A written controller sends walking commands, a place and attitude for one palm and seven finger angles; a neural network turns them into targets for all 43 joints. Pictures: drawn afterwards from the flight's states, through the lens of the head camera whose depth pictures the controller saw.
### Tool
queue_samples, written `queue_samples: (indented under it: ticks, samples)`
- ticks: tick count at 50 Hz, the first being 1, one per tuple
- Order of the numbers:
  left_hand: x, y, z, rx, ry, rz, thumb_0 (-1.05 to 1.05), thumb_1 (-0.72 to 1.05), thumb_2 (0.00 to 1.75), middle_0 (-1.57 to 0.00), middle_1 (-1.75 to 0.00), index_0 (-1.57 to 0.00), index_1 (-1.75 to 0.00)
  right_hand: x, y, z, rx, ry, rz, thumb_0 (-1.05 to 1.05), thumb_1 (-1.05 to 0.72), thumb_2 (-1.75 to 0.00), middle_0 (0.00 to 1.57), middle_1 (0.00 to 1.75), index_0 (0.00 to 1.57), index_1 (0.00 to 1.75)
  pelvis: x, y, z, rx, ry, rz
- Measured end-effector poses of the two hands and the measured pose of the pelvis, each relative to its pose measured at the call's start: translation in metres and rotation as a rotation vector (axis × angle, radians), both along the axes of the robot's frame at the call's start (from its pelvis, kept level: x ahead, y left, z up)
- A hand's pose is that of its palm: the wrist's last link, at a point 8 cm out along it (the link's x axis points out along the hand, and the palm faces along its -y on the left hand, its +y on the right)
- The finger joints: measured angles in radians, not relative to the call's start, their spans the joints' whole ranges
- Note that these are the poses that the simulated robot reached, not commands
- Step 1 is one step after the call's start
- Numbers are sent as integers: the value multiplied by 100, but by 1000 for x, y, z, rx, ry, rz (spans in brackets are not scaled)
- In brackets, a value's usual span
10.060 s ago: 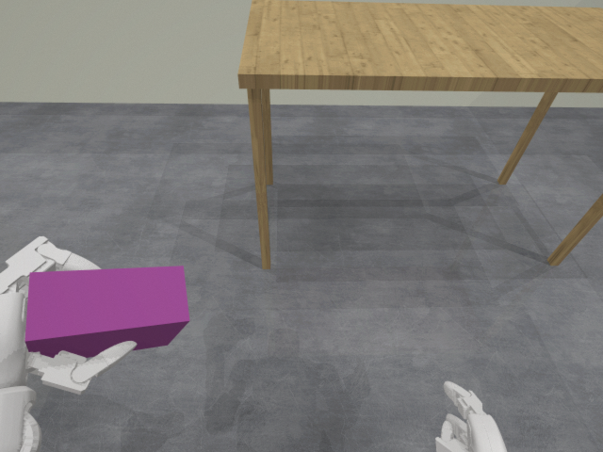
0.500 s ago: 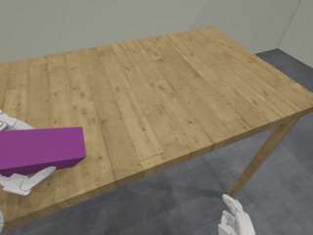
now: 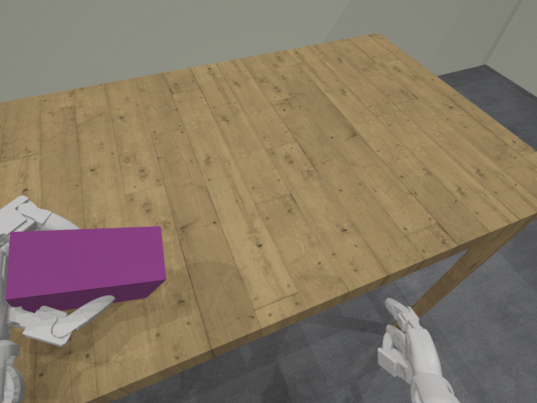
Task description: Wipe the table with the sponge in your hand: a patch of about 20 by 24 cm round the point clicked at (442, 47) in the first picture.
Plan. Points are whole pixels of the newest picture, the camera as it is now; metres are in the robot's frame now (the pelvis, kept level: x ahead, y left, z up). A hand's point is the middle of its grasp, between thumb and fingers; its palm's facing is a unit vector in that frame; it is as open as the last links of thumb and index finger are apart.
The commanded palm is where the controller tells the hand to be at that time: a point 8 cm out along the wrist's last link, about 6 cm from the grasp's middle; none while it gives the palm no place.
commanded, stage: come to a stop and stand still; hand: left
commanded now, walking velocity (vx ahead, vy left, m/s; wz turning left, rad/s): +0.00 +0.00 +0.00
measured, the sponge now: (113, 268) +0.23 +0.20 +0.14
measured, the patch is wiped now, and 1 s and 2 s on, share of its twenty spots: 0.00 0.00 0.00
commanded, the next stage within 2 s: look again from close up in 0.92 s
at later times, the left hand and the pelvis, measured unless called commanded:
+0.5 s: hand (2, 281) +0.20 +0.29 +0.16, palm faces +0.40 -0.84 -0.37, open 10.0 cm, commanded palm +0.14 +0.32 +0.17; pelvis -0.03 +0.04 +0.00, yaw -1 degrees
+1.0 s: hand (6, 273) +0.21 +0.30 +0.15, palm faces +0.41 -0.84 -0.35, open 10.0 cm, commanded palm +0.15 +0.33 +0.17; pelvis +0.00 +0.04 +0.00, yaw +1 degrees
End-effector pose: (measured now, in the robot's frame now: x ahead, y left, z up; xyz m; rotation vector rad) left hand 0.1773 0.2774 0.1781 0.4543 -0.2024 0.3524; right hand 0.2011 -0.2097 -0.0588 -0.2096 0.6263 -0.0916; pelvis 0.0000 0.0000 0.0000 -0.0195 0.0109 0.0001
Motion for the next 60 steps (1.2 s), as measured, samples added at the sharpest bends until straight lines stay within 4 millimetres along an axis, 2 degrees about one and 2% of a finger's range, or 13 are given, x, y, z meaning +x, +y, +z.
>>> queue_samples:
  ticks: [2,4,7,9,12,14,17,21,26,34,45,51,60]
  samples:
    - [-1,5,5,68,3,-4,-1,-49,101,-74,-134,-76,-134,-2,-1,1,-17,-3,14,1,-90,-90,21,30,21,30,-3,-1,0,-4,2,8]
    - [6,28,24,179,-72,10,-1,-49,101,-74,-134,-76,-134,-8,-2,-4,-31,21,50,1,-91,-90,21,30,21,30,-11,-4,-2,-5,1,18]
    - [13,55,33,164,-133,90,-1,-49,101,-74,-134,-76,-134,-22,-7,-11,-16,62,64,1,-90,-90,21,30,21,30,-21,-2,-3,2,-6,-7]
    - [10,52,23,114,-113,83,-1,-49,101,-74,-134,-76,-134,-35,-10,-11,8,58,36,1,-90,-90,21,30,21,30,-24,4,-4,4,-11,-26]
    - [1,27,-3,41,-23,-18,-1,-49,101,-74,-134,-76,-134,-55,-13,-9,7,50,-15,1,-90,-90,21,30,21,30,-24,15,-4,3,-23,-38]
    - [-7,17,-12,-11,-16,-60,-1,-49,101,-74,-134,-76,-134,-69,-13,-9,-12,65,-45,1,-91,-90,21,30,21,30,-24,19,-4,2,-28,-39]
    - [-13,19,-13,-34,-48,-87,-1,-49,101,-74,-134,-76,-134,-85,-8,-10,-41,100,-67,1,-91,-90,21,30,21,30,-25,25,-4,-2,-35,-26]
    - [-14,37,-8,-8,-95,-62,-1,-49,101,-74,-134,-76,-134,-95,4,-14,-42,128,-63,1,-91,-90,20,30,20,30,-26,32,-4,-4,-42,-15]
    - [-14,56,-7,13,-91,-11,-1,-49,101,-73,-134,-75,-134,-90,25,-18,-2,117,-33,1,-91,-90,21,30,21,30,-25,40,-4,-7,-43,-11]
    - [-13,58,-10,6,-76,-6,-1,-49,101,-73,-134,-75,-135,-59,50,-15,30,75,34,1,-90,-90,21,30,21,30,-16,47,-3,-7,-37,-6]
    - [-5,59,-11,-13,-73,4,-1,-49,101,-73,-135,-75,-135,-19,50,-2,6,26,68,1,-90,-90,21,30,21,30,-6,45,-2,-8,-37,7]
    - [-5,58,-11,-15,-65,13,-1,-49,101,-73,-135,-75,-135,-18,43,-1,-10,45,56,1,-90,-90,21,30,21,30,-4,44,-2,-10,-36,11]
    - [-5,57,-11,-15,-57,21,-1,-48,101,-73,-135,-75,-135,-31,35,-7,-15,84,22,1,-90,-90,21,30,21,30,-4,42,-1,-10,-35,13]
